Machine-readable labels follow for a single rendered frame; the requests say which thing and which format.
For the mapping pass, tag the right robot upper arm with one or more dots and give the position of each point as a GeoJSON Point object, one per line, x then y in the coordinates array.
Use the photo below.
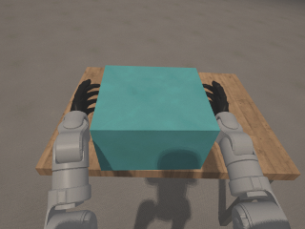
{"type": "Point", "coordinates": [258, 215]}

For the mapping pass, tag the carton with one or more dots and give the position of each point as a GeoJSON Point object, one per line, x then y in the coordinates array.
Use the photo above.
{"type": "Point", "coordinates": [152, 118]}

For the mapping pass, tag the left robot forearm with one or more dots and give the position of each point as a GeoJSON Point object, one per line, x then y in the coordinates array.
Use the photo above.
{"type": "Point", "coordinates": [70, 165]}

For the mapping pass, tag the left robot upper arm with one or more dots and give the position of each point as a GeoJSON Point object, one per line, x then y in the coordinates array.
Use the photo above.
{"type": "Point", "coordinates": [82, 219]}

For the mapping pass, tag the robot left hand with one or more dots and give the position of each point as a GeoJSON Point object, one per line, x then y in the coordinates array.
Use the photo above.
{"type": "Point", "coordinates": [80, 101]}

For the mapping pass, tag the robot right hand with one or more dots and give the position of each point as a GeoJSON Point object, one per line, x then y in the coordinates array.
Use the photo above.
{"type": "Point", "coordinates": [218, 98]}

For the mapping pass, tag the right robot forearm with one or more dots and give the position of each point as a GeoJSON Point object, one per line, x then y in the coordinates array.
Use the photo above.
{"type": "Point", "coordinates": [247, 181]}

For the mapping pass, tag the table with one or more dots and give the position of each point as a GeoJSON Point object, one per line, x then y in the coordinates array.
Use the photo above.
{"type": "Point", "coordinates": [273, 159]}

